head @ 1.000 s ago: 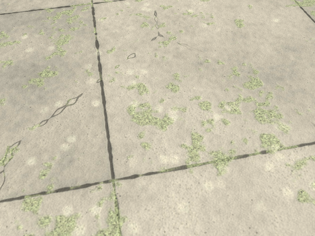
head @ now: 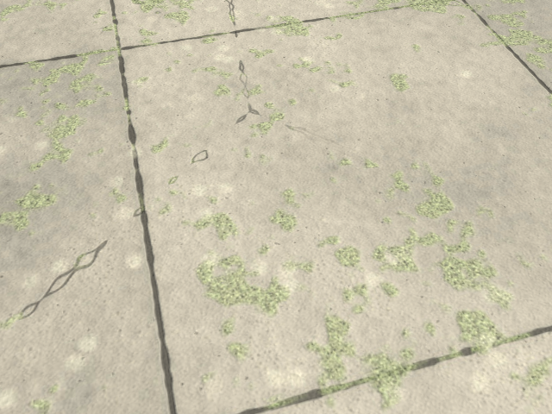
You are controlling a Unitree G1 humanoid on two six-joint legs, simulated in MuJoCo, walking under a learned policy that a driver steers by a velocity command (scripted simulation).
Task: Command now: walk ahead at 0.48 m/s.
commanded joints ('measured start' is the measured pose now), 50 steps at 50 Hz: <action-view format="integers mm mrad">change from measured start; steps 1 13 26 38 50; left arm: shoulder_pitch -73 233 441 202 -22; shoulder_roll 46 46 92 132 114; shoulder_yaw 5 20 13 28 18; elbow -72 62 113 -80 -189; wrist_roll -3 -5 -6 -21 17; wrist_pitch -9 -64 -78 -76 12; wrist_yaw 5 39 69 37 18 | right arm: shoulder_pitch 16 -60 -498 -174 -50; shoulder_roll -148 -71 -61 -266 -221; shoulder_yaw -24 -36 -25 -109 -79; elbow -27 -84 -259 -187 -186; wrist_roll -1 -18 -10 3 16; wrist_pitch -13 47 72 77 34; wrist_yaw -9 20 52 13 5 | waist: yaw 33 20 88 -32 -9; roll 100 -16 -31 32 80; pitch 95 -13 85 -82 -1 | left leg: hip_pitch -99 -579 -764 9 -139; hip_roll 285 154 134 373 160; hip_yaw -106 -130 28 -579 -327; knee -30 1008 519 46 20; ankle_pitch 612 45 325 114 560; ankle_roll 125 36 24 331 147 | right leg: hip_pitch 86 439 634 -142 -109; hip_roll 34 -192 -169 -9 -35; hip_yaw -27 234 -96 95 55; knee -83 -536 -545 705 173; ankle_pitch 14 -55 288 -278 21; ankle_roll -34 -125 -66 24 106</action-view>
